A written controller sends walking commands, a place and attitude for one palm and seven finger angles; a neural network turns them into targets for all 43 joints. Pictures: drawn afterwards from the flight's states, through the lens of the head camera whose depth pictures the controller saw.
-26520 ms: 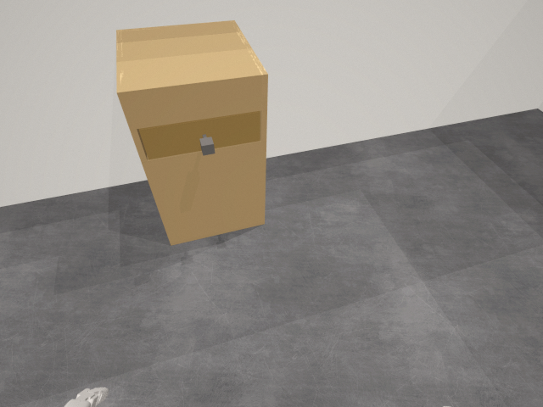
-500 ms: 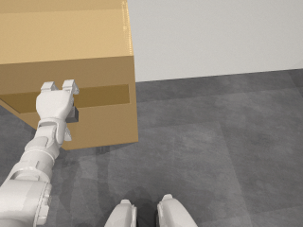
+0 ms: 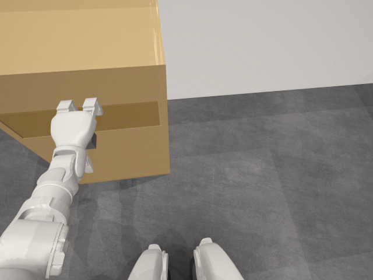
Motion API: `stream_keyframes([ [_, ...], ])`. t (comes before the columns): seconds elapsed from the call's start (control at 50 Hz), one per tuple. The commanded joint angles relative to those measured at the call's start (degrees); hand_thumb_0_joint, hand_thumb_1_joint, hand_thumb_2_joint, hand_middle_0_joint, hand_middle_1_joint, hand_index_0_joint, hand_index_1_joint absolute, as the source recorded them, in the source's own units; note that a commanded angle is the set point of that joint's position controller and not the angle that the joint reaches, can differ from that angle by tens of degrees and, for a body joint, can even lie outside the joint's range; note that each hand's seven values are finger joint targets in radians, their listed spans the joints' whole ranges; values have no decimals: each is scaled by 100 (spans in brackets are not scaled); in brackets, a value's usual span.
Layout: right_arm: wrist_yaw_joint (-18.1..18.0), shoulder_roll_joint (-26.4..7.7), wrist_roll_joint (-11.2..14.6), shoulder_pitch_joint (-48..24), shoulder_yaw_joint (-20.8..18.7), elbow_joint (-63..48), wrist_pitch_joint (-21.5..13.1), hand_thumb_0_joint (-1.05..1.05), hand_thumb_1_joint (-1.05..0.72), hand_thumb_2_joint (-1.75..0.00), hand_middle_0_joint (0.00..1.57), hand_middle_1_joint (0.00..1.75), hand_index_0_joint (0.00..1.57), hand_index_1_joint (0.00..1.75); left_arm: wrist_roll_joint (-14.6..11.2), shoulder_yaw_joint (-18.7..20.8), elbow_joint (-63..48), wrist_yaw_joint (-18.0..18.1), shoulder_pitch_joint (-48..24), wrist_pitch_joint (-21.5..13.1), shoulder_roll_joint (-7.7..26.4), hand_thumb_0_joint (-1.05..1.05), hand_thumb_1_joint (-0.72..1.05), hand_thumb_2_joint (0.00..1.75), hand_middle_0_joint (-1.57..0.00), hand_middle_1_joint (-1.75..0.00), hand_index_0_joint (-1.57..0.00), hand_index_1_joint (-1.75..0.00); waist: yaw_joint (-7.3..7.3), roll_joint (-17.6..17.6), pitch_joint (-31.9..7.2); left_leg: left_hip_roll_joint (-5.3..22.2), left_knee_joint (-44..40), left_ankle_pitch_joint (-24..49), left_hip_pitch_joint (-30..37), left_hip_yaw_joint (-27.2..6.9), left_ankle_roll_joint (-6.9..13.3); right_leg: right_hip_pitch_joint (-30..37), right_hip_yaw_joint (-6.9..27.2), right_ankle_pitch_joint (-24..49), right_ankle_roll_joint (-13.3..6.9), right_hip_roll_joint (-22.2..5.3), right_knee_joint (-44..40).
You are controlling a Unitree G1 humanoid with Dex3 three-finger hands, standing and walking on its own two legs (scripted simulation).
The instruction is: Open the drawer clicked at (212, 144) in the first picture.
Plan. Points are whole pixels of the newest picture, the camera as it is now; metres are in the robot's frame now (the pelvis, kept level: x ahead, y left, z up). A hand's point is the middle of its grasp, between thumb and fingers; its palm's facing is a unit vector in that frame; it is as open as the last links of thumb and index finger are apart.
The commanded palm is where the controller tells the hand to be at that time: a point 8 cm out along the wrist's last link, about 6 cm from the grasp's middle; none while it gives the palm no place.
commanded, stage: lower the fingers behind the handle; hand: left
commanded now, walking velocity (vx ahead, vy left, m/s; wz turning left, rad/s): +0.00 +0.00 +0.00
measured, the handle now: (86, 133) +0.48 +0.25 -0.11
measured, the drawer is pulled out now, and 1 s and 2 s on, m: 0.00 0.00 0.00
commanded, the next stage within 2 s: close the thumb around the handle in 1.36 s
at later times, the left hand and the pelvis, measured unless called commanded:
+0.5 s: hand (83, 144) +0.44 +0.25 -0.09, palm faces -0.05 -0.02 -1.00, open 13.8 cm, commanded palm +0.43 +0.24 -0.04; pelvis -0.01 -0.01 -0.03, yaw +0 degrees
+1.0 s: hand (88, 149) +0.44 +0.24 -0.12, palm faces -0.05 +0.00 -1.00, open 13.8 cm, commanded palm +0.43 +0.24 -0.07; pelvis -0.02 -0.01 -0.06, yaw +0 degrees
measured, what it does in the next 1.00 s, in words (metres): lowers itself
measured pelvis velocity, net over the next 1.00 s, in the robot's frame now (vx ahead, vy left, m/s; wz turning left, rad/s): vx -0.02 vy -0.01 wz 0.00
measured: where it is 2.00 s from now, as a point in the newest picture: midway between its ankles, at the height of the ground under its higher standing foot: outside the picture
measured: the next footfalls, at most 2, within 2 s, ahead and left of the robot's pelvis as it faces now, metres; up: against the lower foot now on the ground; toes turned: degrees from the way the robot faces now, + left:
none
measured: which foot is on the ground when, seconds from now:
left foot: down 0.00-1.00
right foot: down 0.00-1.00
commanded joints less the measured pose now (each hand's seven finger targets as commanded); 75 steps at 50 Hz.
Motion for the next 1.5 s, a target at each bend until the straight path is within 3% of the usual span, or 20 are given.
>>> stream_keyframes([
  [0.0,-32,-932,26,723,-306,-293,-77,0,-90,-90,20,30,20,30,-84,495,-517,388,-1895,369,1691,0,-50,30,-30,-120,-30,-120,19,79,-2469,218,-653,2390,1362,-200,-131,1696,81,1798,21,-249,-522],
  [0.04,-46,-957,46,718,-293,-277,-137,0,-90,-90,20,30,20,30,-103,433,-460,351,-2162,460,1762,0,-50,30,-30,-120,-30,-120,-68,59,-2453,207,-626,2125,1182,-181,-103,1715,113,1655,45,-261,-547],
  [0.1,-67,-960,65,780,-340,-264,-212,0,-90,-90,20,30,20,30,-140,346,-881,158,-2406,298,1727,0,-50,30,-30,-120,-30,-120,-73,387,-3132,211,-527,2405,1676,-246,-135,1670,110,1832,38,-257,-429],
  [0.14,-91,-929,57,793,-373,-233,-239,0,-90,-90,20,30,20,30,-192,185,-1069,16,-2372,143,1494,0,-50,30,-30,-120,-30,-120,-141,491,-3271,241,-466,2599,1952,-295,-156,1519,88,1903,39,-245,-405],
  [0.18,-99,-922,48,834,-379,-165,-253,0,-90,-90,20,30,20,30,-257,54,-936,-110,-2232,41,1278,0,-50,30,-30,-120,-30,-120,-197,476,-3012,255,-404,2595,1973,-349,-168,1232,40,1784,31,-223,-386],
  [0.28,-92,-912,15,810,-331,-132,-215,0,-90,-90,20,30,20,30,-139,130,-750,-36,-2110,-73,1340,0,-50,30,-30,-120,-30,-120,-129,567,-2581,255,-277,2482,1598,-362,-181,844,0,1590,-21,-204,-230],
  [0.3,-88,-931,19,791,-305,-122,-198,0,-90,-90,20,30,20,30,-80,318,-687,26,-2088,-59,1599,0,-50,30,-30,-120,-30,-120,-59,481,-2501,257,-264,2409,1419,-364,-184,834,-7,1516,-34,-201,-175],
  [0.36,-57,-936,-23,776,-291,-168,-194,0,-90,-90,20,30,20,30,-72,518,-689,181,-2073,11,1770,0,-50,30,-30,-120,-30,-120,7,528,-2652,240,-183,2485,1237,-325,-169,950,19,1670,-33,-203,-48],
  [0.52,-11,-937,11,783,-325,-212,-237,0,-90,-90,20,30,20,30,-104,332,-642,217,-2156,234,1544,0,-50,30,-30,-120,-30,-120,-89,318,-3022,227,-10,2238,1079,-294,-138,1062,41,1647,25,-211,51],
  [0.58,-31,-938,17,791,-333,-174,-280,0,-90,-90,20,30,20,30,-101,240,-858,128,-2451,120,1536,0,-50,30,-30,-120,-30,-120,-164,504,-3117,241,57,2169,1141,-346,-150,855,29,1526,27,-221,117],
  [0.72,-35,-935,-28,743,-279,-121,-319,0,-90,-90,20,30,20,30,3,510,-784,265,-2391,20,1857,0,-50,30,-30,-120,-30,-120,-63,532,-2988,231,275,2010,705,-311,-128,646,39,1324,0,-202,328],
  [0.8,15,-928,-31,754,-262,-149,-325,0,-90,-90,20,30,20,30,-25,472,-508,342,-2154,183,1712,0,-50,30,-30,-120,-30,-120,-35,478,-2875,216,330,1973,484,-266,-122,695,40,1390,4,-193,394],
  [0.94,5,-952,5,791,-236,-108,-417,0,-90,-90,20,30,20,30,-62,358,-378,213,-2531,370,1809,0,-50,30,-30,-120,-30,-120,-184,304,-2899,189,512,1485,-84,-189,-57,790,117,1153,52,-216,424],
  [1.0,-29,-975,17,848,-257,-108,-440,0,-90,-90,20,30,20,30,-83,472,-602,99,-2597,283,2016,0,-50,30,-30,-120,-30,-120,-152,359,-3311,176,529,1601,93,-219,-67,915,124,1270,54,-218,488],
  [1.02,-39,-948,31,837,-250,-107,-442,0,-90,-90,20,30,20,30,-96,362,-579,66,-2629,310,1901,0,-50,30,-30,-120,-30,-120,-213,341,-3207,174,535,1567,33,-194,-52,905,144,1274,71,-221,442],
  [1.14,-57,-926,57,799,-204,-156,-435,0,-90,-90,20,30,20,30,-179,464,-716,-62,-2362,211,1995,0,-50,30,-30,-120,-30,-120,-60,427,-3052,180,473,1473,-14,-177,-50,929,145,1133,38,-221,418],
  [1.26,-74,-933,38,753,-203,-143,-470,0,-90,-90,20,30,20,30,-110,462,-708,-20,-2420,58,1979,0,-50,30,-30,-120,-30,-120,-135,382,-2821,219,498,1366,-33,-229,-50,606,103,887,23,-218,436],
  [1.36,-50,-958,18,784,-227,-133,-471,0,-90,-90,20,30,20,30,-83,541,-819,86,-2517,16,2046,0,-50,30,-30,-120,-30,-120,-98,596,-3033,237,493,1563,209,-284,-90,453,47,954,8,-222,531],
  [1.44,-31,-967,25,831,-251,-151,-440,0,-90,-90,20,30,20,30,-104,500,-794,130,-2370,86,1931,0,-50,30,-30,-120,-30,-120,-77,496,-3149,246,480,1758,336,-311,-106,530,13,1141,21,-212,553],
  [1.48,-8,-961,28,854,-274,-128,-430,0,-90,-90,20,30,20,30,-113,399,-832,142,-2469,112,1772,0,-39,35,-31,-121,-31,-121,-128,579,-3229,269,461,1913,551,-352,-124,426,-14,1232,29,-217,553],
])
